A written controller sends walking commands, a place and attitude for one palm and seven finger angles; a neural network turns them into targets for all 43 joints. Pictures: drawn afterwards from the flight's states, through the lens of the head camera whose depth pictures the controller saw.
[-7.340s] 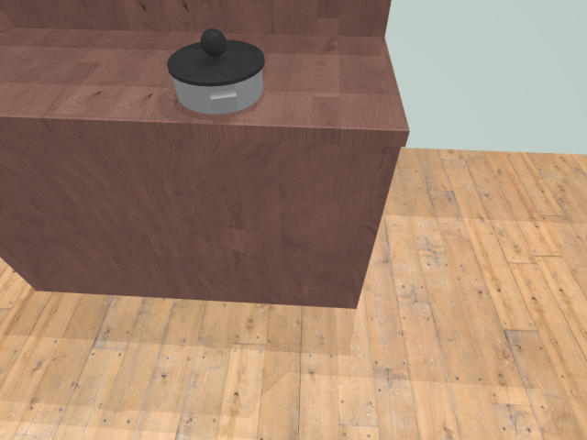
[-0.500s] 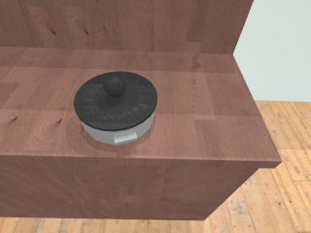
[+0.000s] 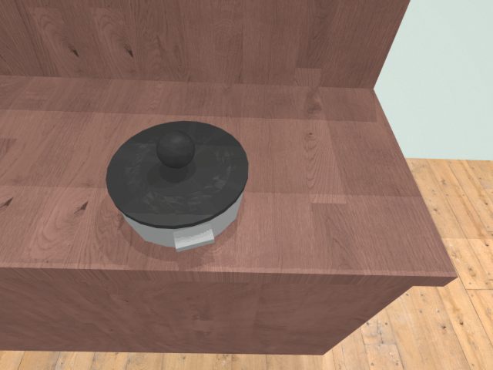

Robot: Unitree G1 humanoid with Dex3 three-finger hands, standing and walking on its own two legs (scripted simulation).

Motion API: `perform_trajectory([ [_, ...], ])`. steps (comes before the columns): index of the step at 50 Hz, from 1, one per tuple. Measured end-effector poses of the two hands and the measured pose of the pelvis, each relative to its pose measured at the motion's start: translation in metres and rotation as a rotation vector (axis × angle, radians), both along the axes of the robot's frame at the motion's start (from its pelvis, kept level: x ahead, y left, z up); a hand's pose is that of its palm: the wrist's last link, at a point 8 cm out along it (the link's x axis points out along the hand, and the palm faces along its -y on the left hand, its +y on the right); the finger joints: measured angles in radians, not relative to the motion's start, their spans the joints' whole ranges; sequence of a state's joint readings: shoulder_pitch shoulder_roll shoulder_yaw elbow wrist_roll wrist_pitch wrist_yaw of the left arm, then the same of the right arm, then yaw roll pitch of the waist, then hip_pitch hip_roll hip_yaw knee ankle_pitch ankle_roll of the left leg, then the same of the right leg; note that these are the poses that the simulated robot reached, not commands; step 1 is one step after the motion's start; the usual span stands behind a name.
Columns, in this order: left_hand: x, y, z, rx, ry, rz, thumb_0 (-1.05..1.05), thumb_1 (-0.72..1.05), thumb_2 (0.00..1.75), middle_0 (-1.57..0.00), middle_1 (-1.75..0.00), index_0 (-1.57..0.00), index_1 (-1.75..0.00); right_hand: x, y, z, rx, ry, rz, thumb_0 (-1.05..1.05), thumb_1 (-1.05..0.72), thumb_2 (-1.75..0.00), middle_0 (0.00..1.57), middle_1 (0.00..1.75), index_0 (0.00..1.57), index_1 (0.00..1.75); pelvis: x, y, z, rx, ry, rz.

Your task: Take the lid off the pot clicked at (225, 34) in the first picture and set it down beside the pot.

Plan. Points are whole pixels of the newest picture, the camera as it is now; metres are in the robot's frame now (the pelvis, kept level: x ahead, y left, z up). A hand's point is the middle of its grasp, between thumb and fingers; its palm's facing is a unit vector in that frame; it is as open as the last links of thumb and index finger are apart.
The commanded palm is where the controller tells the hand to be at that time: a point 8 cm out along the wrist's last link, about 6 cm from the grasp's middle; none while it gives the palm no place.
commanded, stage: look again from close up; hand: left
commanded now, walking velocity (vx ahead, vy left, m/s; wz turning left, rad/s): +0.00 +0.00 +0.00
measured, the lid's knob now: (175, 149) +0.38 +0.14 +0.17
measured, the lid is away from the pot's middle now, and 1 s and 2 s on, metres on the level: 0.00 0.00 0.00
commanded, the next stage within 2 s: shuffle to correct the standing spot in 0.52 s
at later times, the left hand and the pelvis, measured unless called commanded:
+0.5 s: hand out of the picture -0.02 +0.16 -0.18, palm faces +0.05 -0.99 -0.16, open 7.4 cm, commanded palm none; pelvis +0.01 +0.00 +0.00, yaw +0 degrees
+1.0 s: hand out of the picture -0.04 +0.18 -0.18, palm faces +0.02 -0.98 -0.22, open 7.4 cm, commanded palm none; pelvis -0.05 +0.00 +0.00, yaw +0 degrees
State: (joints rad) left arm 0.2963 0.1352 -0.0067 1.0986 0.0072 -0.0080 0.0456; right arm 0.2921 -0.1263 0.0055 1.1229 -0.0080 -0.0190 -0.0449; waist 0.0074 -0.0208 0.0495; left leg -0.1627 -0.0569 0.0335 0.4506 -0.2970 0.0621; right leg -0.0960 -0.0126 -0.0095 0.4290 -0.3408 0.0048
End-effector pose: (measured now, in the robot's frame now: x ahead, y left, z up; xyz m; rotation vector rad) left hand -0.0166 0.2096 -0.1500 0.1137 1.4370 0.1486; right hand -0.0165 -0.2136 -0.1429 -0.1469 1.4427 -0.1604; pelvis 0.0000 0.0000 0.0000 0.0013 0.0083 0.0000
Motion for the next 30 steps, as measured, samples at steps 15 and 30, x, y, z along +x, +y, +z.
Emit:
perform_trajectory([
  [15, 0.004, -0.002, 0.001, 0.0, 0.002, 0.014, 0.0, 0.91, 0.9, -0.2, -0.3, -0.2, -0.3, 0.007, 0.001, 0.0, -0.002, 0.002, 0.005, 0.02, -0.92, -0.9, 0.2, 0.29, 0.2, 0.3, 0.008, 0.0, 0.001, 0.002, -0.003, 0.004],
  [30, -0.012, -0.006, 0.001, -0.012, 0.027, 0.022, 0.0, 0.91, 0.9, -0.2, -0.3, -0.2, -0.3, -0.001, 0.004, 0.001, 0.004, 0.011, 0.005, 0.01, -0.92, -0.9, 0.2, 0.29, 0.2, 0.3, 0.004, 0.0, 0.002, -0.001, -0.006, 0.005],
])
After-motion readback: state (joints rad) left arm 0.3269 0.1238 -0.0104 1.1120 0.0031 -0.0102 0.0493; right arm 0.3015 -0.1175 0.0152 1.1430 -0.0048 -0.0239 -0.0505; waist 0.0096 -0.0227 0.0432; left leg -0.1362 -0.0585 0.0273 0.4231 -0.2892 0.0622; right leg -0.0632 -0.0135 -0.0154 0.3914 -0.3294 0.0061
